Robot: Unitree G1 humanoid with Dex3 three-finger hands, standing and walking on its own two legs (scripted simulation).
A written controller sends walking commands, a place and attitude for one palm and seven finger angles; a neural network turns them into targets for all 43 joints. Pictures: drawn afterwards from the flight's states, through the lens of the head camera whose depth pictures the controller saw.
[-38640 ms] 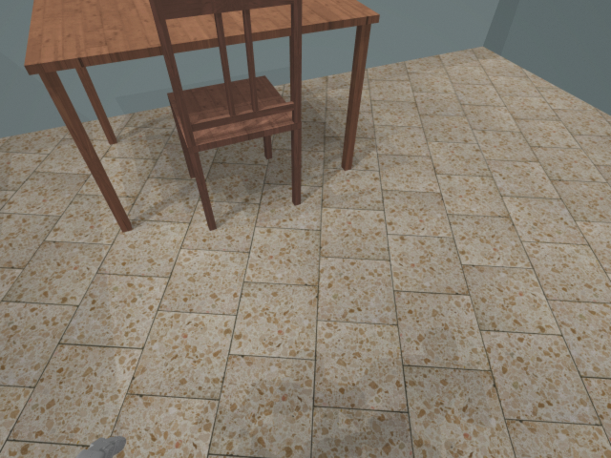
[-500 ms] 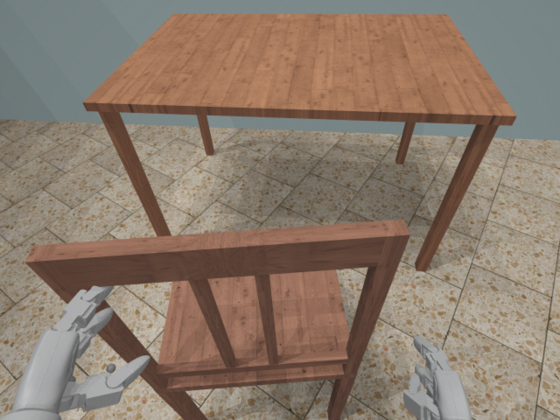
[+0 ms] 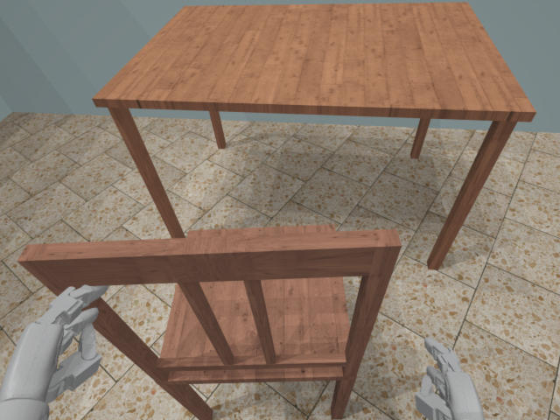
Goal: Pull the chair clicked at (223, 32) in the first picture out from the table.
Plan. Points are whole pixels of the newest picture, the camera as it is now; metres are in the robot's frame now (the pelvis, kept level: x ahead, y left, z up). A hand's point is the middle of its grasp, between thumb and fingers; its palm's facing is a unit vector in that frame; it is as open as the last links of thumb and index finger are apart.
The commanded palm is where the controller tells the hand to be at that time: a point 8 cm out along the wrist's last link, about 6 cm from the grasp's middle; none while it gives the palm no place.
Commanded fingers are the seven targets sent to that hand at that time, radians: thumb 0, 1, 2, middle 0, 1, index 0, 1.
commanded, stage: draw the hand back to the body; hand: left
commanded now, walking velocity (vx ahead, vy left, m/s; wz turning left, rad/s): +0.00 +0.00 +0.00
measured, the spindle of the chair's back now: (211, 327) +0.26 +0.17 -0.07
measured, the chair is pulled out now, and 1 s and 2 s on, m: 0.49 0.49 0.49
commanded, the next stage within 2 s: step back with the hand held close in 0.04 s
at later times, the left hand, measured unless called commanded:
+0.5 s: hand (70, 373) +0.13 +0.27 +0.08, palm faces +0.08 -0.80 -0.60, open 6.7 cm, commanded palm +0.08 +0.31 +0.18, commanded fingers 0.00 0.90 0.90 -0.20 -0.30 -0.20 -0.30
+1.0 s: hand out of the picture +0.06 +0.28 +0.15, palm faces +0.38 -0.81 -0.45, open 7.4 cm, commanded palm -0.01 +0.34 +0.18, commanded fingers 0.00 0.90 0.90 -0.20 -0.30 -0.20 -0.30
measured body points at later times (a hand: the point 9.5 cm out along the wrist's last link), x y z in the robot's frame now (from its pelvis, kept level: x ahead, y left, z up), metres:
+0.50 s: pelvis -0.06 +0.01 +0.00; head +0.02 +0.02 +0.44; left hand +0.12 +0.31 +0.12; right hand +0.15 -0.22 -0.08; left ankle -0.04 +0.16 -0.73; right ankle -0.02 -0.12 -0.73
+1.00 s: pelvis -0.13 +0.03 -0.01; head -0.12 +0.06 +0.44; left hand +0.04 +0.32 +0.17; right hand +0.01 -0.20 -0.09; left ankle -0.05 +0.16 -0.73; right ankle -0.10 -0.12 -0.72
